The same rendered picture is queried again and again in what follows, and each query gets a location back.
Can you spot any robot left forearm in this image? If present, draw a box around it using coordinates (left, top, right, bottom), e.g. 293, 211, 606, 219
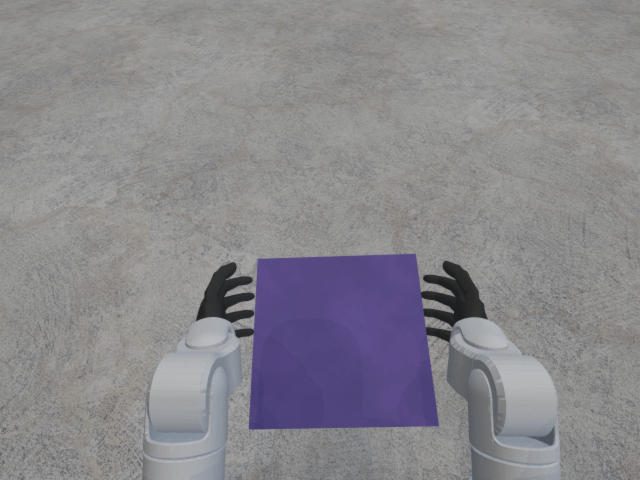
142, 317, 242, 480

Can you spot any robot right forearm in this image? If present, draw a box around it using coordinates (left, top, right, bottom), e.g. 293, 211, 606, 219
447, 317, 561, 480

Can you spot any carton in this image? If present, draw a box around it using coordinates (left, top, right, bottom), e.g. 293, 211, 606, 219
249, 254, 439, 430

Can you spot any robot left hand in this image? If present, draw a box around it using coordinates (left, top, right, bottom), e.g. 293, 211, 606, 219
196, 262, 255, 338

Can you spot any robot right hand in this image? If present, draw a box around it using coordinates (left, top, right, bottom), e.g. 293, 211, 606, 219
421, 261, 488, 342

